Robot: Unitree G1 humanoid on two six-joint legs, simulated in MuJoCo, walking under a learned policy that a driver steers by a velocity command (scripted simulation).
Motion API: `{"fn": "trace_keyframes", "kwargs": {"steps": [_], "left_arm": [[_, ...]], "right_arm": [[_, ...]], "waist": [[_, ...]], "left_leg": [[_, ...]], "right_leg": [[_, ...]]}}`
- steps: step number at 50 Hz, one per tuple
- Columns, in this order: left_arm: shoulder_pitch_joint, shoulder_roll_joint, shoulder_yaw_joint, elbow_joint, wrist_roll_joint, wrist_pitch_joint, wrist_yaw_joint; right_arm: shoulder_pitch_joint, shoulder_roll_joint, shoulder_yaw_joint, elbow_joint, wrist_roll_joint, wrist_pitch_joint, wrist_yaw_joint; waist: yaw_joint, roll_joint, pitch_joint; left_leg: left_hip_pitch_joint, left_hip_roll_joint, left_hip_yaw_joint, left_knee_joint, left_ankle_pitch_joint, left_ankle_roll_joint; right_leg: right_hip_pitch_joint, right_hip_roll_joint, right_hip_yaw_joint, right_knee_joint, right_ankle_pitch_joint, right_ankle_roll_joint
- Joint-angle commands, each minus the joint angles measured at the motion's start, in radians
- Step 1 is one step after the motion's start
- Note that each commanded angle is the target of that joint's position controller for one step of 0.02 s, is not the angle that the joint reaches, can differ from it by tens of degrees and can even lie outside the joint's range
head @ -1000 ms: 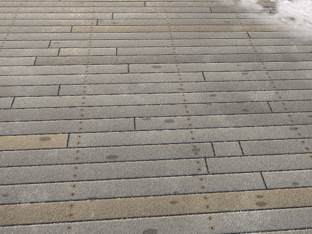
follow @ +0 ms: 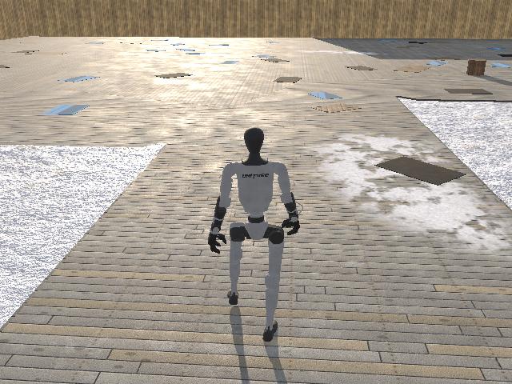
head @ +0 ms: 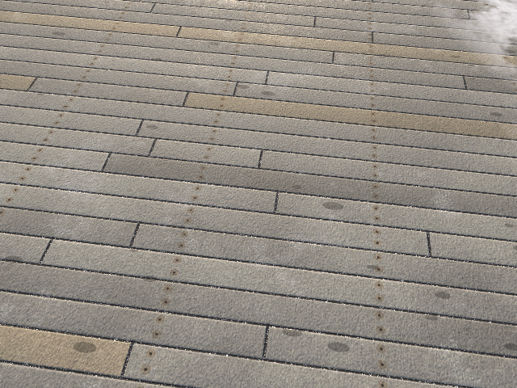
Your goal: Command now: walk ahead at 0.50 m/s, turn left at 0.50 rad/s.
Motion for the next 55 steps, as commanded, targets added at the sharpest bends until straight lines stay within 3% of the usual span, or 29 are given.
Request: {"fn": "trace_keyframes", "kwargs": {"steps": [1,4,6,7,8,9,10,11,12,13,16,21,25,29,32,33,34,35,36,38,40,42,44,47,49,50,51,52,55], "left_arm": [[0.047,0.168,0.036,-0.030,-0.012,0.014,0.009],[-0.012,0.210,0.048,-0.061,-0.018,0.034,0.019],[-0.058,0.221,0.048,-0.090,-0.026,0.047,0.026],[-0.032,0.166,0.029,-0.128,0.003,0.031,0.022],[0.087,0.053,-0.011,-0.166,0.004,-0.004,0.000],[-0.037,0.164,0.016,-0.177,-0.027,-0.032,-0.012],[-0.108,0.164,0.017,-0.208,-0.049,-0.036,-0.011],[-0.119,0.155,0.019,-0.197,-0.033,-0.028,0.002],[-0.120,0.172,0.031,-0.195,-0.014,-0.012,0.014],[-0.103,0.178,0.037,-0.203,-0.009,0.009,0.018],[-0.085,0.137,0.034,-0.227,0.002,0.041,0.029],[-0.194,0.131,0.028,-0.278,0.004,0.061,0.036],[-0.271,0.136,0.025,-0.308,-0.005,0.062,0.025],[-0.272,0.143,0.025,-0.317,-0.006,0.046,0.007],[-0.203,0.151,0.030,-0.309,0.005,0.023,-0.005],[-0.177,0.213,0.039,-0.317,0.026,0.021,0.001],[-0.175,0.244,0.045,-0.310,0.044,0.035,0.005],[-0.132,0.169,0.029,-0.301,0.029,0.038,0.004],[-0.129,0.166,0.028,-0.305,0.016,0.038,0.001],[-0.173,0.172,0.028,-0.311,-0.002,0.050,0.002],[-0.231,0.156,0.020,-0.313,0.002,0.066,0.001],[-0.228,0.146,0.019,-0.306,0.004,0.079,-0.001],[-0.187,0.159,0.023,-0.290,0.001,0.085,-0.001],[-0.175,0.152,0.015,-0.276,-0.013,0.087,-0.002],[-0.144,0.123,0.001,-0.269,0.006,0.070,-0.011],[-0.117,0.079,-0.006,-0.271,0.012,0.062,-0.016],[-0.163,0.100,-0.005,-0.263,0.022,0.062,-0.015],[-0.183,0.117,0.002,-0.258,0.016,0.063,-0.013],[-0.164,0.118,0.006,-0.237,0.008,0.072,0.000]], "right_arm": [[-0.159,-0.030,0.004,-0.126,0.002,-0.014,0.025],[-0.083,-0.081,-0.020,-0.149,0.003,-0.009,0.039],[0.192,-0.188,-0.074,-0.093,0.000,-0.014,0.028],[0.272,-0.291,-0.099,-0.077,-0.012,-0.008,0.001],[0.216,-0.363,-0.101,-0.128,-0.038,-0.015,0.004],[0.255,-0.277,-0.080,-0.136,-0.036,-0.008,0.005],[0.186,-0.224,-0.065,-0.146,-0.025,-0.011,0.003],[0.115,-0.193,-0.058,-0.158,-0.003,-0.012,0.003],[0.064,-0.160,-0.048,-0.173,0.003,-0.008,-0.003],[0.047,-0.158,-0.045,-0.184,-0.013,-0.005,-0.005],[0.058,-0.200,-0.058,-0.189,-0.023,-0.008,-0.013],[0.078,-0.215,-0.060,-0.206,-0.002,0.030,-0.048],[0.082,-0.215,-0.058,-0.222,-0.008,0.057,-0.066],[0.092,-0.190,-0.042,-0.227,-0.017,0.067,-0.066],[0.071,-0.160,-0.023,-0.240,-0.012,0.063,-0.068],[0.109,-0.117,-0.009,-0.250,-0.034,0.056,-0.067],[0.200,-0.113,-0.010,-0.249,-0.029,0.049,-0.067],[0.159,-0.185,-0.023,-0.252,-0.034,0.046,-0.065],[0.118,-0.226,-0.039,-0.250,-0.021,0.051,-0.065],[0.102,-0.198,-0.039,-0.231,-0.018,0.079,-0.070],[0.120,-0.134,-0.021,-0.220,-0.013,0.093,-0.065],[0.101,-0.085,-0.003,-0.216,-0.013,0.090,-0.062],[0.077,-0.093,-0.004,-0.216,-0.009,0.087,-0.059],[0.112,-0.106,-0.011,-0.185,-0.016,0.084,-0.054],[0.113,-0.176,-0.020,-0.202,-0.042,0.084,-0.059],[0.092,-0.188,-0.024,-0.177,-0.042,0.082,-0.054],[0.061,-0.120,-0.009,-0.190,-0.042,0.074,-0.044],[0.061,-0.097,-0.001,-0.185,-0.050,0.066,-0.041],[0.092,-0.118,-0.003,-0.164,-0.040,0.040,-0.045]], "waist": [[0.021,-0.051,0.110],[-0.057,-0.118,0.036],[-0.204,-0.108,-0.111],[-0.189,0.078,-0.211],[-0.079,0.247,-0.417],[-0.162,0.058,-0.465],[-0.141,0.037,-0.327],[-0.098,-0.064,-0.203],[-0.065,-0.062,-0.141],[-0.035,-0.042,-0.121],[-0.009,-0.007,-0.127],[-0.041,0.055,-0.159],[-0.071,0.089,-0.139],[-0.085,0.119,-0.132],[-0.030,0.103,-0.120],[-0.053,-0.025,-0.170],[-0.110,-0.264,-0.178],[-0.060,-0.268,-0.200],[-0.037,-0.201,-0.176],[-0.050,-0.134,-0.131],[-0.084,-0.151,-0.108],[-0.065,-0.201,-0.113],[-0.038,-0.229,-0.129],[-0.064,-0.207,-0.107],[-0.043,-0.090,-0.112],[0.014,0.101,-0.096],[-0.017,0.096,-0.055],[-0.025,0.075,-0.018],[-0.027,0.059,0.025]], "left_leg": [[-0.091,-0.013,0.061,-0.063,-0.074,0.018],[0.109,-0.111,0.158,-0.079,-0.224,0.066],[0.498,-0.190,0.151,-0.216,-0.086,0.126],[0.807,0.009,-0.135,-0.189,0.233,0.192],[1.117,0.292,-0.710,-0.271,0.416,0.447],[1.097,0.249,-0.634,-0.316,0.443,0.392],[0.973,0.207,-0.455,-0.311,0.443,0.335],[0.801,0.147,-0.349,-0.335,0.397,0.280],[0.659,0.114,-0.290,-0.366,0.365,0.254],[0.559,0.094,-0.263,-0.388,0.391,0.247],[0.468,0.052,-0.209,-0.398,0.492,0.245],[0.500,0.018,-0.230,-0.362,0.319,0.187],[0.518,0.019,-0.302,-0.343,0.108,0.158],[0.536,0.035,-0.353,-0.270,0.162,0.155],[0.490,-0.030,-0.359,-0.190,0.064,0.081],[0.411,-0.105,-0.279,-0.059,-0.128,0.029],[0.250,-0.236,-0.169,0.080,-0.609,-0.036],[0.189,-0.198,-0.152,0.231,-0.761,-0.083],[0.157,-0.187,-0.149,0.348,-0.736,-0.103],[0.137,-0.165,-0.138,0.418,-0.651,-0.133],[0.242,-0.142,-0.080,0.288,-0.587,-0.144],[0.331,-0.134,-0.016,0.103,-0.552,-0.146],[0.388,-0.129,-0.004,-0.035,-0.484,-0.139],[0.532,-0.140,0.023,-0.331,-0.258,-0.091],[0.651,-0.007,-0.117,-0.329,-0.104,-0.026],[0.524,0.019,-0.141,-0.327,-0.242,0.025],[0.428,-0.001,-0.143,-0.365,-0.396,0.031],[0.392,-0.021,-0.129,-0.377,-0.456,0.008],[0.373,-0.048,-0.102,-0.352,-0.392,-0.027]], "right_leg": [[0.047,-0.338,0.063,-0.007,0.498,-0.124],[0.060,-0.336,0.014,0.195,0.997,-0.088],[-0.068,-0.268,-0.006,0.604,1.039,-0.021],[-0.363,-0.184,0.006,0.950,0.391,0.039],[-0.710,0.028,0.190,1.302,-0.385,0.089],[-0.750,-0.026,0.356,1.331,-0.341,0.061],[-0.796,-0.071,0.343,1.263,-0.251,0.038],[-0.778,-0.114,0.324,1.173,-0.187,0.043],[-0.731,-0.136,0.316,1.109,-0.150,0.048],[-0.658,-0.146,0.321,1.083,-0.129,0.050],[-0.624,-0.123,0.307,0.955,-0.066,0.077],[-0.672,-0.087,0.324,0.729,0.082,0.113],[-0.660,-0.061,0.341,0.577,0.120,0.114],[-0.569,-0.040,0.321,0.467,0.057,0.091],[-0.341,-0.074,0.326,0.182,0.333,0.022],[-0.192,-0.244,0.466,0.199,0.640,-0.040],[-0.095,-0.406,0.653,0.224,0.910,-0.223],[-0.098,-0.474,0.768,0.186,0.837,-0.314],[-0.103,-0.430,0.718,0.190,0.753,-0.297],[-0.158,-0.350,0.601,0.190,0.635,-0.226],[-0.258,-0.266,0.484,0.164,0.552,-0.177],[-0.274,-0.218,0.419,0.162,0.521,-0.163],[-0.244,-0.232,0.439,0.167,0.468,-0.178],[-0.295,-0.216,0.440,0.184,0.289,-0.140],[-0.417,-0.167,0.394,0.239,0.091,-0.037],[-0.365,-0.077,0.285,0.248,0.002,0.014],[-0.300,-0.072,0.272,0.271,0.040,0.049],[-0.294,-0.071,0.275,0.274,0.068,0.052],[-0.293,-0.080,0.290,0.279,0.124,0.034]]}}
